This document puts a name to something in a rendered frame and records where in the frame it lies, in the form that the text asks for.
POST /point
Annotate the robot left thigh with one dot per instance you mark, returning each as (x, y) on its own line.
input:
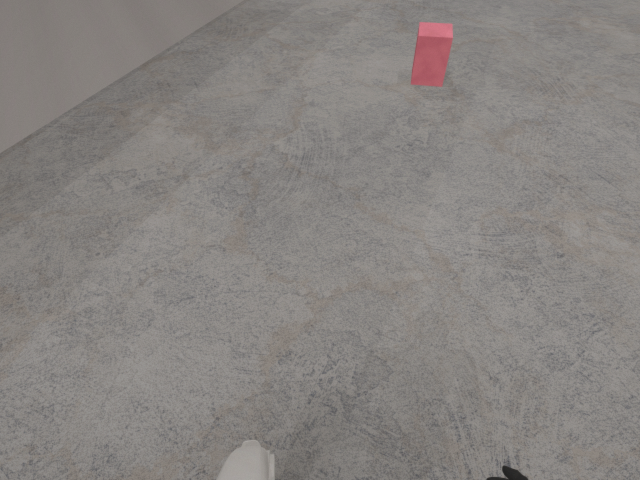
(248, 463)

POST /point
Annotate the carton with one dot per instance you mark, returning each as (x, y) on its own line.
(432, 51)

